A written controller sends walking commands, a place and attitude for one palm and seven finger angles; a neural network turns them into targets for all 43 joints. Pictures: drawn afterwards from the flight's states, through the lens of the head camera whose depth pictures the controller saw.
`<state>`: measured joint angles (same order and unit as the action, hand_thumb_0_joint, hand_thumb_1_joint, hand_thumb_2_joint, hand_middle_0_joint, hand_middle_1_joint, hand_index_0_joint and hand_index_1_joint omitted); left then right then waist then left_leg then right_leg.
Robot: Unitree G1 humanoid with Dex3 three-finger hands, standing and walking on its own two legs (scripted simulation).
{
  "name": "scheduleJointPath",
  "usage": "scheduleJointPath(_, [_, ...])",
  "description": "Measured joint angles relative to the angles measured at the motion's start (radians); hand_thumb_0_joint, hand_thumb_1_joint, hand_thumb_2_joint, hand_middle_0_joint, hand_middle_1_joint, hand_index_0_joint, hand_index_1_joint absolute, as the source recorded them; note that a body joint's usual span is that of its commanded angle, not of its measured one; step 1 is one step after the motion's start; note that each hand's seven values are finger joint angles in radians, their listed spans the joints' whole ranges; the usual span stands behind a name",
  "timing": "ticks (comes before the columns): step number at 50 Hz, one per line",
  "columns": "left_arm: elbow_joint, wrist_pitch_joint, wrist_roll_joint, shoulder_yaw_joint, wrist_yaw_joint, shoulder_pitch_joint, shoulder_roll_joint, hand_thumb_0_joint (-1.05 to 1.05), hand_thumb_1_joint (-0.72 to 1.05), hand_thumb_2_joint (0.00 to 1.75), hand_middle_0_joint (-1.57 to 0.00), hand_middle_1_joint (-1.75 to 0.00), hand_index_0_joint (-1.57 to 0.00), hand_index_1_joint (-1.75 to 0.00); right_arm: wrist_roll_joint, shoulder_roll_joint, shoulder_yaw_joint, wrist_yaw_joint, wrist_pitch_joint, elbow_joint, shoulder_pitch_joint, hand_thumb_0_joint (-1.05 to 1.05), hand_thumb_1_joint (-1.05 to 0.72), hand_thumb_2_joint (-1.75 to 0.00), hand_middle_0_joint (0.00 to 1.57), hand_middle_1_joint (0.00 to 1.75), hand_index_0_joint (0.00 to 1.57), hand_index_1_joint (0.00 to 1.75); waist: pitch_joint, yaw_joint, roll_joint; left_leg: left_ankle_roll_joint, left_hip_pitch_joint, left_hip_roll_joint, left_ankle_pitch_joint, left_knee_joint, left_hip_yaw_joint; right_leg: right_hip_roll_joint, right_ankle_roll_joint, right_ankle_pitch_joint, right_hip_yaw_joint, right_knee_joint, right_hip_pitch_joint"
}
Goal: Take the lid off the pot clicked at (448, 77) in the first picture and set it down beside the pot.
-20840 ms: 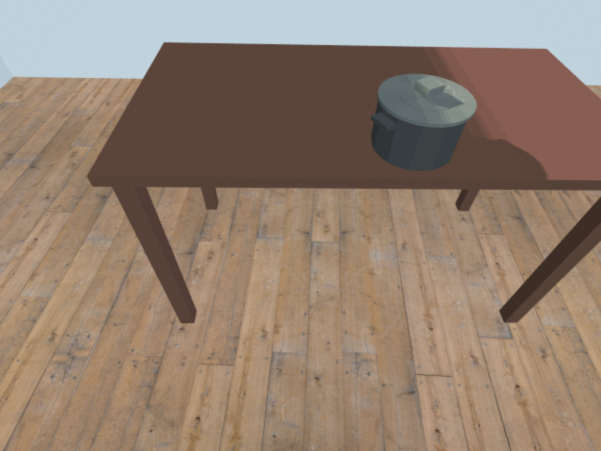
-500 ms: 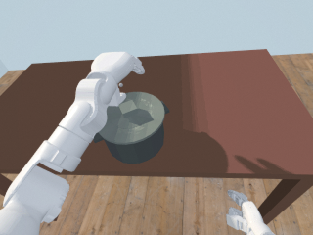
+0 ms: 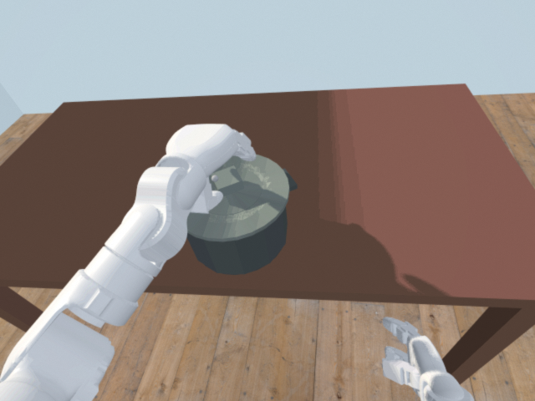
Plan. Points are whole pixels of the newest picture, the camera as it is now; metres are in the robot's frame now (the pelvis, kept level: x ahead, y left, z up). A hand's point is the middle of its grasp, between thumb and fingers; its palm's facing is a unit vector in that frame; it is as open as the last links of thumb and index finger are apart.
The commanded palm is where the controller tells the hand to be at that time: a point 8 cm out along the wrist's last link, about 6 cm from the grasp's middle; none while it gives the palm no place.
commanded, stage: move the open hand above the knob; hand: left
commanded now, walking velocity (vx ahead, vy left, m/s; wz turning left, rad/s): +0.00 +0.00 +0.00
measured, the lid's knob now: (227, 181) +0.43 +0.10 +0.11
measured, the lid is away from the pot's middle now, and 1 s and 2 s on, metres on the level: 0.00 0.01 0.01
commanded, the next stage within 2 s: lower the open fingers around the knob in 0.22 s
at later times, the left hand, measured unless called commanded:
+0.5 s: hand (203, 155) +0.41 +0.11 +0.19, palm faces -0.08 -0.08 -0.99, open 9.9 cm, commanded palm +0.37 +0.11 +0.23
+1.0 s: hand (217, 182) +0.39 +0.10 +0.15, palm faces -0.16 -0.03 -0.99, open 9.9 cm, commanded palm +0.37 +0.10 +0.20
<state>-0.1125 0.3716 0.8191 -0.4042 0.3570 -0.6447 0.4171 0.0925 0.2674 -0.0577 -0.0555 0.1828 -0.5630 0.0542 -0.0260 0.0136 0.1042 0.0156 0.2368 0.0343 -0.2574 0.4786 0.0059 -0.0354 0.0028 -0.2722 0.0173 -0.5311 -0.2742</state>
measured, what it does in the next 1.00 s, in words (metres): stands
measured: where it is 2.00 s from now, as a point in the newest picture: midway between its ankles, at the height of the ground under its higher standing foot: outside the picture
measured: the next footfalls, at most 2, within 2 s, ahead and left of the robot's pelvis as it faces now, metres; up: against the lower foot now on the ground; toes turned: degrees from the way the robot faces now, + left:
none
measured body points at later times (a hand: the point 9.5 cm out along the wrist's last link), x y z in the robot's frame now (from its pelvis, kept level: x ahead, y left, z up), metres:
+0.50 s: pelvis +0.00 +0.00 +0.00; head +0.00 -0.05 +0.45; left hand +0.41 +0.11 +0.24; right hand +0.20 -0.22 -0.10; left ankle +0.00 +0.11 -0.74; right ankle +0.00 -0.12 -0.74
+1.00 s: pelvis +0.00 +0.00 +0.00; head +0.00 -0.05 +0.45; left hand +0.40 +0.10 +0.20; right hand +0.20 -0.22 -0.10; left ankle +0.00 +0.11 -0.74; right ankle +0.00 -0.12 -0.74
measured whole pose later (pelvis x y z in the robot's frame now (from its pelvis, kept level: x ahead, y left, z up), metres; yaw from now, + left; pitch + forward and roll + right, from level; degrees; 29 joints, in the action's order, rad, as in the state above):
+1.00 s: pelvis +0.00 +0.00 +0.00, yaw +0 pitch +1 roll +1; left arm -0.24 0.36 0.84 -0.42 0.31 -0.68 0.40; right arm 0.09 0.27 -0.05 -0.03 0.16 -0.59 0.07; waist -0.01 0.00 0.10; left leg 0.01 0.23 0.03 -0.26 0.48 0.01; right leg -0.03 0.00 -0.27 0.02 -0.53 -0.27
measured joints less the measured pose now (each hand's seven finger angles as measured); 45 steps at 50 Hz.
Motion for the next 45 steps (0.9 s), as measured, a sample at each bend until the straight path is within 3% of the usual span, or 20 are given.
scheduleJointPath(3, [0.012, -0.041, 0.005, -0.035, -0.015, -0.030, 0.028, 0.00, -0.30, 1.50, -0.87, -0.08, -0.87, -0.08, -0.009, -0.005, -0.007, 0.026, -0.029, -0.021, -0.012, 0.02, -0.91, -0.90, 0.20, 0.30, 0.20, 0.30, 0.014, 0.000, -0.002, 0.000, -0.011, 0.000, -0.001, 0.001, -0.002, 0.000, 0.000, -0.001, -0.002, -0.002, 0.010])
scheduleJointPath(8, [-0.143, -0.028, 0.002, 0.064, -0.060, -0.122, 0.028, 0.00, -0.30, 1.50, -0.87, -0.08, -0.88, -0.08, -0.009, -0.012, -0.021, 0.038, -0.032, -0.040, -0.008, 0.01, -0.91, -0.90, 0.20, 0.30, 0.20, 0.30, -0.003, -0.005, -0.006, -0.003, -0.007, -0.004, 0.011, -0.017, -0.012, 0.004, -0.001, 0.011, -0.012, 0.009, -0.002])
scheduleJointPath(11, [-0.155, 0.006, 0.005, 0.105, -0.051, -0.095, 0.013, 0.00, -0.30, 1.50, -0.87, -0.08, -0.87, -0.08, -0.002, -0.006, -0.013, 0.015, -0.014, -0.019, 0.014, 0.02, -0.91, -0.90, 0.20, 0.30, 0.20, 0.30, -0.014, -0.007, -0.002, -0.004, 0.004, -0.006, 0.013, -0.019, -0.014, 0.006, -0.001, 0.016, -0.014, 0.013, -0.012])
scheduleJointPath(14, [-0.081, 0.017, 0.006, 0.063, -0.021, -0.028, 0.002, 0.00, -0.30, 1.50, -0.86, -0.08, -0.87, -0.08, 0.001, 0.004, 0.000, 0.002, 0.003, -0.006, 0.028, 0.02, -0.91, -0.90, 0.20, 0.30, 0.20, 0.30, -0.011, -0.007, 0.001, -0.001, 0.005, -0.004, 0.009, -0.011, -0.009, 0.004, 0.000, 0.012, -0.009, 0.010, -0.008])
scheduleJointPath(18, [0.008, -0.026, 0.002, -0.008, -0.006, -0.008, 0.029, 0.00, -0.30, 1.50, -0.87, -0.08, -0.87, -0.08, -0.005, 0.008, 0.005, 0.024, -0.024, -0.018, 0.022, 0.02, -0.91, -0.90, 0.20, 0.30, 0.20, 0.30, 0.013, -0.006, -0.003, 0.001, -0.011, -0.001, 0.003, -0.003, -0.005, 0.001, 0.001, 0.004, -0.005, 0.003, 0.009])
scheduleJointPath(21, [-0.058, -0.042, -0.007, 0.003, -0.022, -0.070, 0.036, 0.00, -0.30, 1.50, -0.87, -0.08, -0.88, -0.08, -0.007, 0.008, -0.003, 0.042, -0.039, -0.039, 0.010, 0.02, -0.91, -0.90, 0.20, 0.30, 0.19, 0.30, 0.009, -0.008, -0.006, 0.000, -0.012, -0.001, 0.005, -0.006, -0.004, 0.001, 0.000, 0.005, -0.004, 0.004, 0.010])
scheduleJointPath(26, [-0.161, -0.003, -0.002, 0.074, -0.030, -0.098, 0.001, 0.00, -0.30, 1.50, -0.87, -0.08, -0.87, -0.08, -0.001, 0.003, -0.002, 0.020, -0.023, -0.018, 0.018, 0.02, -0.91, -0.90, 0.20, 0.30, 0.19, 0.30, -0.006, -0.014, -0.006, -0.003, 0.004, -0.003, 0.013, -0.015, -0.011, 0.003, -0.001, 0.013, -0.010, 0.006, -0.012])
scheduleJointPath(30, [-0.098, 0.001, -0.006, 0.024, -0.006, -0.024, -0.031, 0.00, -0.30, 1.50, -0.86, -0.08, -0.87, -0.08, 0.000, 0.006, 0.006, 0.003, -0.002, -0.002, 0.023, 0.02, -0.91, -0.90, 0.20, 0.30, 0.19, 0.30, -0.002, -0.014, 0.000, -0.001, 0.006, -0.002, 0.008, -0.007, -0.006, 0.002, 0.000, 0.009, -0.006, 0.004, -0.010])
scheduleJointPath(33, [-0.065, -0.026, 0.008, -0.009, -0.011, -0.013, -0.012, 0.00, -0.30, 1.50, -0.86, -0.08, -0.87, -0.08, -0.007, 0.001, 0.001, 0.024, -0.018, -0.012, 0.014, 0.02, -0.91, -0.90, 0.20, 0.30, 0.20, 0.30, 0.014, -0.015, -0.004, -0.001, -0.007, -0.003, 0.004, -0.005, -0.008, 0.003, -0.001, 0.004, -0.007, 0.000, 0.001])
scheduleJointPath(36, [-0.118, -0.037, 0.006, 0.003, -0.033, -0.062, 0.007, 0.00, -0.30, 1.50, -0.86, -0.08, -0.87, -0.08, -0.010, -0.003, -0.004, 0.040, -0.036, -0.030, 0.012, 0.02, -0.91, -0.90, 0.20, 0.30, 0.20, 0.30, 0.013, -0.015, -0.006, -0.003, -0.011, -0.005, 0.004, -0.008, -0.007, 0.005, -0.003, 0.004, -0.007, 0.002, 0.005])
scheduleJointPath(41, [-0.190, 0.001, 0.005, 0.064, -0.044, -0.064, -0.030, 0.00, -0.30, 1.50, -0.86, -0.08, -0.87, -0.08, -0.001, 0.000, 0.001, 0.014, -0.023, -0.020, 0.031, 0.02, -0.91, -0.90, 0.20, 0.30, 0.19, 0.30, -0.011, -0.013, 0.000, -0.006, 0.003, -0.007, 0.006, -0.011, -0.006, 0.007, -0.004, 0.007, -0.006, 0.008, -0.007])
scheduleJointPath(45, [-0.113, 0.010, 0.018, 0.004, -0.028, 0.016, -0.051, 0.00, -0.30, 1.50, -0.85, -0.07, -0.87, -0.08, 0.000, 0.005, 0.013, 0.000, -0.001, -0.007, 0.031, 0.02, -0.91, -0.90, 0.20, 0.30, 0.19, 0.30, -0.004, -0.014, 0.003, -0.003, 0.002, -0.006, -0.001, -0.002, -0.002, 0.006, -0.003, 0.002, -0.002, 0.004, -0.002])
